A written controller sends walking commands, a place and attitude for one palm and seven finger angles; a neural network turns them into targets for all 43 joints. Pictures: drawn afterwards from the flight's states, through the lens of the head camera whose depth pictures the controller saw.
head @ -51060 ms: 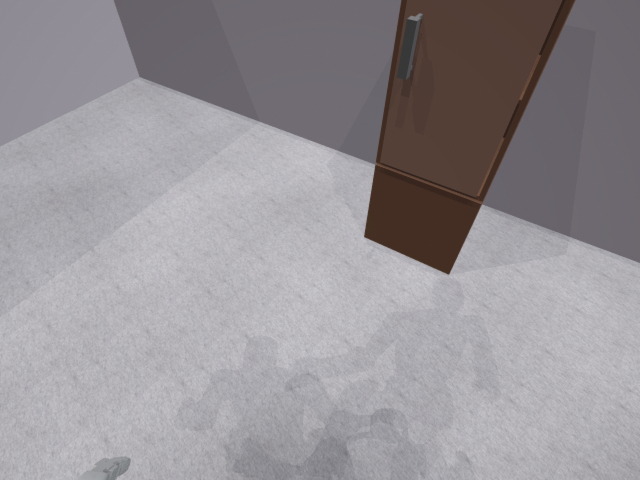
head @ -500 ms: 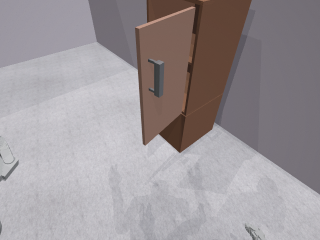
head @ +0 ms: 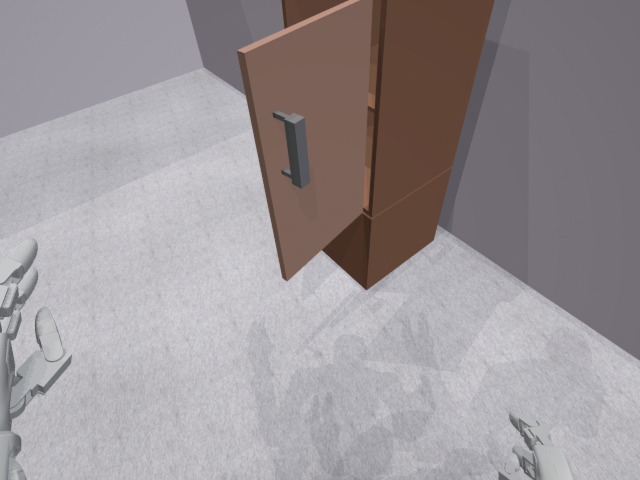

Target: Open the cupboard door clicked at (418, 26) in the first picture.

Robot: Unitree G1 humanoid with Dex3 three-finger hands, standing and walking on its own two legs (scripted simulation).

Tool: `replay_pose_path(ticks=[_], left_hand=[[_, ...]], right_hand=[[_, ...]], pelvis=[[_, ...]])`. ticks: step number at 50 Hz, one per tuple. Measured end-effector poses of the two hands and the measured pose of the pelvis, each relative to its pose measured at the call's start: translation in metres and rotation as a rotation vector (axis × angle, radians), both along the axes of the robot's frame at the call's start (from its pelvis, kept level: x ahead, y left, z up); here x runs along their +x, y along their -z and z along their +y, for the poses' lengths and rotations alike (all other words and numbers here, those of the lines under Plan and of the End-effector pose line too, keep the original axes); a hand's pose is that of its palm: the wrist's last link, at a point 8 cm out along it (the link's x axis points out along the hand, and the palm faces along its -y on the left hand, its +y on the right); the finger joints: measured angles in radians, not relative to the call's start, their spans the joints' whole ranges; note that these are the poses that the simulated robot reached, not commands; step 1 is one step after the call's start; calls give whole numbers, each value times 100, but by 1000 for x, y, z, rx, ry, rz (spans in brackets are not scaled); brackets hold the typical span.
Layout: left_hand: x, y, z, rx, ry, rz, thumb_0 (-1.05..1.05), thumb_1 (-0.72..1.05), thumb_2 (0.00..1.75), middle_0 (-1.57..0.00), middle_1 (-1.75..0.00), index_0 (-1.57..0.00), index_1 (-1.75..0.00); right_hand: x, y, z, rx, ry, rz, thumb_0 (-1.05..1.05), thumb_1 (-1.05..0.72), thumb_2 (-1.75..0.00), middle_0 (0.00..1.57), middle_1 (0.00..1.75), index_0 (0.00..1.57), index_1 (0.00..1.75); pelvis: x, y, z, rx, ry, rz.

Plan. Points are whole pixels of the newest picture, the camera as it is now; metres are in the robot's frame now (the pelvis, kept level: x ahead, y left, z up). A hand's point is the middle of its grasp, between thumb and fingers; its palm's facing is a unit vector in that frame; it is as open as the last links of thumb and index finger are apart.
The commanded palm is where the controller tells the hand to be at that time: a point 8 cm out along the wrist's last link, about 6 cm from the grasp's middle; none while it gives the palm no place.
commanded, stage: stop stepping back and stand still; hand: left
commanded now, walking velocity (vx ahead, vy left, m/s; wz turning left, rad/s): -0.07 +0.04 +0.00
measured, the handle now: (289, 149) +0.67 +0.10 +0.05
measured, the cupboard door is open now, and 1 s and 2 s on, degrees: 100 100 100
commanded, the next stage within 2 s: let the arm hang, fingers relaxed in 0.76 s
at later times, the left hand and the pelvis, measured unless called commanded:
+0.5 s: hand (4, 342) +0.21 +0.31 +0.15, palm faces +0.37 -0.81 -0.45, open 7.4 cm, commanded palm +0.15 +0.36 +0.17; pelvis +0.01 +0.06 -0.01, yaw -1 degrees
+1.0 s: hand (87, 419) +0.20 +0.32 -0.04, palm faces +0.09 -0.89 -0.45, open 7.4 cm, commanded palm none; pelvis +0.00 +0.08 -0.02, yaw -1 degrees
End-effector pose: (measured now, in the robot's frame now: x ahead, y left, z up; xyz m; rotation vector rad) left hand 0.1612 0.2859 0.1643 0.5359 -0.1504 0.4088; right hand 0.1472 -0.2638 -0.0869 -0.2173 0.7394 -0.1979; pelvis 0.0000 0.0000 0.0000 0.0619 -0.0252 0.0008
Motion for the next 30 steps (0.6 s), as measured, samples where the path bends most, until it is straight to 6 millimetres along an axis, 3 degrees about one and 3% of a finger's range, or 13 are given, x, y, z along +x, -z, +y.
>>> replay_pose_path(ticks=[5,9,13,22,30], left_hand=[[1,-17,0,55,70,-63,2,88,90,-21,-30,-22,-30],[3,-24,21,100,71,-107,1,88,90,-21,-30,-22,-30],[8,-18,43,75,35,-90,1,88,90,-21,-30,-22,-30],[13,1,60,-11,66,-25,2,89,90,-21,-30,-21,-30],[9,-9,80,29,61,-47,2,89,90,-21,-30,-21,-30]], right_hand=[[15,-15,5,-41,-16,-29,1,-91,-90,20,30,20,30],[25,-14,22,-40,-22,-45,1,-91,-90,20,30,20,30],[27,-12,49,-1,-33,-37,1,-91,-90,20,30,20,30],[15,-6,103,46,-75,-9,1,-90,-90,21,30,20,30],[3,-3,117,36,-76,28,1,-90,-90,21,30,20,30]], pelvis=[[4,2,6,-22,9,13],[8,9,17,-64,4,14],[10,7,29,-67,21,7],[8,6,55,-73,24,10],[6,5,70,-77,23,19]])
